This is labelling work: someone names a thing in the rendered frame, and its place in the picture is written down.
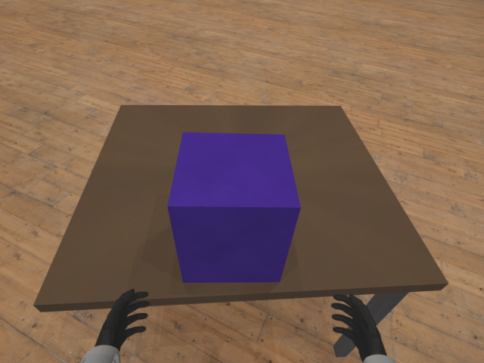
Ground left robot hand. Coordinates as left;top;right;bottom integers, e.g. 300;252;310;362
95;289;150;351

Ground robot left forearm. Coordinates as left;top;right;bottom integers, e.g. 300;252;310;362
81;345;120;363

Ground carton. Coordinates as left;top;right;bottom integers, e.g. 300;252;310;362
167;132;301;283

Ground table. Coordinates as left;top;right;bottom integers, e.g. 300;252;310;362
33;105;448;357

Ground right robot hand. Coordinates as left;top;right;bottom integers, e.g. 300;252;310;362
331;294;387;362

